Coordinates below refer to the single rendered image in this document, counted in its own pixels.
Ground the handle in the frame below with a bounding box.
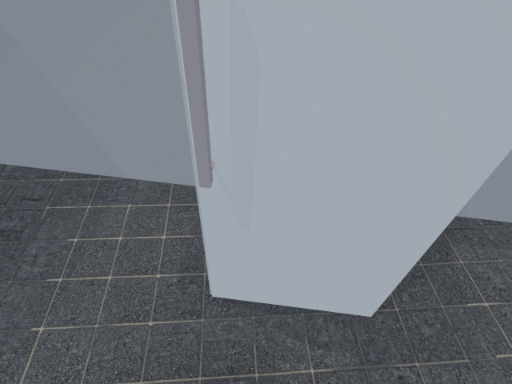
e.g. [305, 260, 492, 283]
[176, 0, 214, 188]

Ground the fridge door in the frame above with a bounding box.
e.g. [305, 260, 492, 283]
[174, 0, 512, 317]

